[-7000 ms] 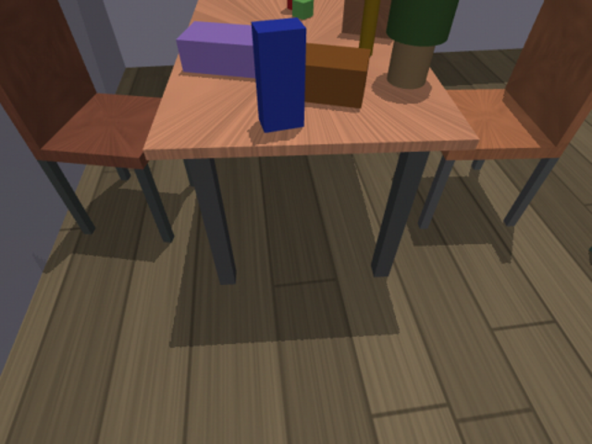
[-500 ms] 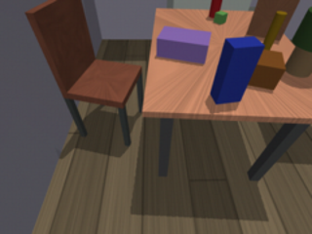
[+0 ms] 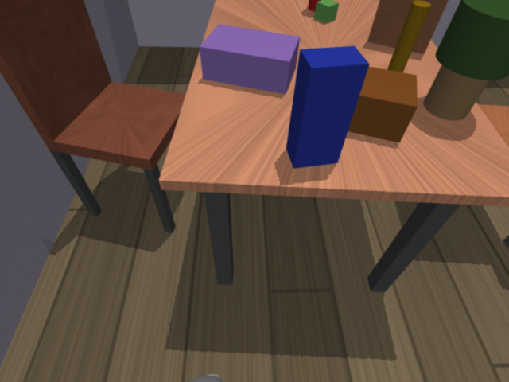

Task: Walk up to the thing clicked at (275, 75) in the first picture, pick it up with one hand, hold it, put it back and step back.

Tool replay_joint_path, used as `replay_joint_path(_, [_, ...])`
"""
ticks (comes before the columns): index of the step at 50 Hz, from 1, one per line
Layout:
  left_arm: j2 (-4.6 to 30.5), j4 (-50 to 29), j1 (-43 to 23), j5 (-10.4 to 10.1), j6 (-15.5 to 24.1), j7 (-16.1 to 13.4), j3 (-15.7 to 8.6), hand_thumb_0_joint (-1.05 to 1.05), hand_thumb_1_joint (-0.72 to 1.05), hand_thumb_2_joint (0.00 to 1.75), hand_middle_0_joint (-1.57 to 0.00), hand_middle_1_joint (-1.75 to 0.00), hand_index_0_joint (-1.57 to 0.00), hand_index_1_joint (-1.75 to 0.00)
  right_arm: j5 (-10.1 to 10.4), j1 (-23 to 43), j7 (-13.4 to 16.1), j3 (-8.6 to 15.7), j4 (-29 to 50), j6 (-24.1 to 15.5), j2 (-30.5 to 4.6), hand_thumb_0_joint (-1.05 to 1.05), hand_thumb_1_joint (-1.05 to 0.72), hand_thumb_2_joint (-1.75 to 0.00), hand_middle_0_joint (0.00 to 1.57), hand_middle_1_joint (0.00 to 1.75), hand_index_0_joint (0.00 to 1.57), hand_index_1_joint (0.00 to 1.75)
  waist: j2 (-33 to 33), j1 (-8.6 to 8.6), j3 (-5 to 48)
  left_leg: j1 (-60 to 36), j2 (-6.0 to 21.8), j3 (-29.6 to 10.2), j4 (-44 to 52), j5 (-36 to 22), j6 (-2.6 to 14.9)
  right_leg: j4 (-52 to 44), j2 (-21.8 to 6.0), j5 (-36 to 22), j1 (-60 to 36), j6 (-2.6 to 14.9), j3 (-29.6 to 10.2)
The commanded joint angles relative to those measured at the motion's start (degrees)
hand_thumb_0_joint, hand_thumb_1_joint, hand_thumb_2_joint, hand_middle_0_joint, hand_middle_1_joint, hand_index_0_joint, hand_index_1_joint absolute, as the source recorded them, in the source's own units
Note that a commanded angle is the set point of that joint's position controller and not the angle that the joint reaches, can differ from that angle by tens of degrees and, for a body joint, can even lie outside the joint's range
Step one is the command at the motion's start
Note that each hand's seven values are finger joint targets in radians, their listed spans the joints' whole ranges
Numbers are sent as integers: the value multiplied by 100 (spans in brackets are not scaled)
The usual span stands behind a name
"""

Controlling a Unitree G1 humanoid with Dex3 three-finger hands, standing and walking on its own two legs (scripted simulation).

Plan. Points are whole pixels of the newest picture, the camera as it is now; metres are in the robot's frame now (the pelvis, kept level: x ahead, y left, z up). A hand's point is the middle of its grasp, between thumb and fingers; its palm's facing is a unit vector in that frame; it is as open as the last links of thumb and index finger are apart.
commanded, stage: walk up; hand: left
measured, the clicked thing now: (321, 113) +0.62 -0.07 +0.09
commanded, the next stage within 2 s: none
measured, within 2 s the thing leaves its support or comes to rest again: neither
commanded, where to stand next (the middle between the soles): +0.22 -0.30 m, yaw +2 degrees
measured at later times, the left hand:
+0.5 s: hand (189, 375) +0.18 +0.13 -0.16, palm faces -0.13 -0.93 -0.35, open 7.3 cm
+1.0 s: hand (293, 342) +0.25 -0.05 -0.17, palm faces -0.05 -0.95 -0.29, open 7.3 cm
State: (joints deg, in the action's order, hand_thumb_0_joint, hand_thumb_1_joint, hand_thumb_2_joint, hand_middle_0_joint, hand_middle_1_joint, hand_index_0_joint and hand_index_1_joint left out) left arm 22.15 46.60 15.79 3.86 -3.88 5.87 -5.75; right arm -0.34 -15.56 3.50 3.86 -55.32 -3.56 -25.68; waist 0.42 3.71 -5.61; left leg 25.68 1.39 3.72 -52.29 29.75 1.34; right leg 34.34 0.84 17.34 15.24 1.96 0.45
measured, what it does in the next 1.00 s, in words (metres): steps to the right: left foot, then right foot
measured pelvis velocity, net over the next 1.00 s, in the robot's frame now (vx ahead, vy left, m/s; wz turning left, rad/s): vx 0.17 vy -0.29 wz -0.03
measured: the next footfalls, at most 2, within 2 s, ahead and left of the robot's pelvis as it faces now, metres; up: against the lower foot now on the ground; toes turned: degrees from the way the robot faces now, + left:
left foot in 0.08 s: +0.14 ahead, +0.07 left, +0.00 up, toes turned +5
right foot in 0.50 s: +0.17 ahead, -0.34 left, +0.00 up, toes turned -5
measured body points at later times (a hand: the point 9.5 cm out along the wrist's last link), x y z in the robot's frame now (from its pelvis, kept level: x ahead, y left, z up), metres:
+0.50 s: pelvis +0.09 -0.16 -0.02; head +0.12 -0.14 +0.43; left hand +0.18 +0.18 -0.13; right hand +0.10 -0.53 -0.08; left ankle +0.10 +0.06 -0.73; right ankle +0.13 -0.33 -0.73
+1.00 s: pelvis +0.17 -0.29 -0.01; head +0.20 -0.27 +0.44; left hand +0.25 +0.00 -0.15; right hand +0.24 -0.61 -0.11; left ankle +0.25 -0.20 -0.73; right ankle +0.14 -0.39 -0.68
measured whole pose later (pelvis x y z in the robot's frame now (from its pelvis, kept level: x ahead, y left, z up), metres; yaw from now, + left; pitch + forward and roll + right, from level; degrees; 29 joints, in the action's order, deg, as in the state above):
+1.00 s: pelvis +0.17 -0.29 -0.01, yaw -2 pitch -3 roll +1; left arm 21.4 46.4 14.5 0.5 -3.6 1.7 -2.3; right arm -1.1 -14.8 2.6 0.9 -49.1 -3.9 -21.3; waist 4.1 0.4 -7.1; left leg 21.4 -0.4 4.5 -38.2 13.8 3.8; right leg 60.4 2.3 32.8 21.7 0.2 -0.7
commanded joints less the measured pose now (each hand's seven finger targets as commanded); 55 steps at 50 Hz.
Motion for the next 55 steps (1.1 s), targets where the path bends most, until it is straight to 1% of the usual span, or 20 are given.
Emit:
replay_joint_path(1, [1411,-877,-568,-17,127,-152,-307,0,90,90,-20,-30,-20,-30,-27,-1108,98,337,154,-201,-1105,0,-90,-90,20,30,20,30,844,-418,370,-952,89,-69,1560,-999,119,-874,-1188,-1037,357,1222,-1293])
replay_joint_path(3, [1140,-1091,-826,-88,89,-131,-191,0,90,90,-20,-30,-20,-30,-106,-1978,176,487,7,-251,-1275,0,-90,-90,20,30,20,30,20,-928,734,-2725,275,-378,2591,-2489,-23,371,-706,-180,1404,742,-797])
replay_joint_path(5, [895,-978,-28,-60,-49,-179,-149,0,90,90,-20,-30,-20,-30,-227,-1606,318,683,320,-272,-2083,0,-90,-90,20,30,20,30,-880,-552,807,-2752,2449,-4156,3936,-301,247,2764,355,1123,2561,144,-1189])
replay_joint_path(7, [1678,-619,624,-48,-178,-159,-381,0,90,90,-20,-30,-20,-30,-60,-515,264,678,660,-265,-2104,0,-90,-90,20,30,20,30,-319,-162,316,-1399,2519,-3699,4248,1643,610,3296,-123,1028,2023,139,-1474])
replay_joint_path(10, [1572,-444,508,-50,-79,-109,-445,0,90,90,-20,-30,-20,-30,-144,-219,214,509,723,-304,-1454,0,-90,-90,20,30,20,30,-448,-66,-106,-803,1671,-1981,3924,72,406,2975,-116,387,1558,-51,-1534])
replay_joint_path(13, [1426,-486,326,-53,-62,-60,-383,0,90,90,-20,-30,-20,-30,-139,-413,179,537,702,-359,-1512,0,-90,-90,20,30,20,30,-604,-241,-198,-970,1741,-1438,3609,-893,851,2999,-178,141,1802,-239,-1420])
replay_joint_path(17, [1273,-660,-113,-104,-13,-7,-320,0,90,90,-20,-30,-20,-30,-131,-823,132,599,716,-375,-1665,0,-90,-90,20,30,20,30,-859,-497,142,-1611,1567,-727,3139,-2242,849,2050,-368,181,1825,-325,-922])
replay_joint_path(25, [1505,-203,931,-30,75,15,-572,0,90,90,-20,-30,-20,-30,-183,-158,81,522,899,-103,-1678,0,-90,-90,20,30,20,30,-225,290,901,-210,1179,237,704,-1340,530,-182,-192,256,-878,-74,321])
replay_joint_path(26, [1889,-165,1173,35,129,-62,-703,0,90,90,-20,-30,-20,-30,-151,-522,91,326,899,-47,-1160,0,-90,-90,20,30,20,30,1183,458,825,526,726,428,-660,-641,336,-768,-442,708,-1219,17,-424])
replay_joint_path(27, [2399,-386,992,64,188,-118,-752,0,90,90,-20,-30,-20,-30,-14,-462,130,198,1094,-27,-836,0,-90,-90,20,30,20,30,2389,451,448,1877,-254,45,-1491,935,73,-1792,-1521,1157,-958,411,-2905])
replay_joint_path(28, [2591,-563,528,-3,191,-145,-722,0,90,90,-20,-30,-20,-30,19,-205,226,342,1103,-17,-1212,0,-90,-90,20,30,20,30,1981,329,211,1781,-95,-610,-1997,817,44,-2274,-1917,1404,-494,939,-3750])
replay_joint_path(32, [1793,-707,-48,-84,268,-287,-508,0,90,90,-20,-30,-20,-30,114,-908,188,303,458,-119,-1302,0,-90,-90,20,30,20,30,1275,-121,81,1306,212,-746,-1308,-279,59,-985,-1218,-637,-464,917,-1529])
replay_joint_path(38, [1344,-980,95,-67,366,-311,-238,0,90,90,-20,-30,-20,-30,-11,-755,68,146,625,-241,-972,0,-90,-90,20,30,20,30,1045,-8,373,404,67,-62,518,-566,89,-870,-1545,-2355,-487,1339,-1361])
replay_joint_path(43, [1109,-935,-324,-372,358,-468,19,0,90,90,-20,-30,-20,-30,-107,-1177,58,191,594,-253,-969,0,-90,-90,20,30,20,30,56,-648,945,-1992,55,-363,2467,-3016,481,947,-1024,-2890,421,315,-437])
replay_joint_path(44, [884,-933,-187,-435,379,-495,81,0,90,90,-20,-30,-20,-30,-161,-1084,73,303,750,-259,-1415,0,-90,-90,20,30,20,30,-1045,-672,1123,-2576,1270,-2213,2695,-3760,991,2170,-376,-1680,1273,-183,-56])
replay_joint_path(45, [904,-719,274,-470,274,-536,32,0,90,90,-20,-30,-20,-30,-112,-629,82,289,1042,-231,-1483,0,-90,-90,20,30,20,30,-924,-343,1129,-2394,2280,-3605,3050,-3555,1643,2730,58,1527,1484,-423,-250])
replay_joint_path(46, [1348,-556,386,-379,160,-588,-87,0,90,90,-20,-30,-20,-30,10,-517,64,314,1011,-191,-1515,0,-90,-90,20,30,20,30,-425,-374,1062,-1778,2609,-3894,3130,-2305,2063,3221,-229,2066,1103,-402,-701])
replay_joint_path(47, [1418,-478,340,-341,138,-601,-77,0,90,90,-20,-30,-20,-30,23,-225,58,304,1031,-161,-1437,0,-90,-90,20,30,20,30,-360,-291,714,-1286,2534,-3744,3254,-1851,2092,3369,-329,2024,1173,-373,-827])
replay_joint_path(50, [1271,-177,87,-346,163,-496,-128,0,90,90,-20,-30,-20,-30,-42,217,-18,135,1067,-113,-1109,0,-90,-90,20,30,20,30,-465,-254,220,-297,1310,-1893,3332,-927,1080,2434,-273,1112,701,-101,-769])
replay_joint_path(55, [1042,361,600,-416,543,-632,-54,0,90,90,-20,-30,-20,-30,-154,715,-304,132,1067,233,-1113,0,-90,-90,20,30,20,30,-1412,-83,647,-332,731,-793,2097,-1399,863,-234,-50,81,-401,-272,235])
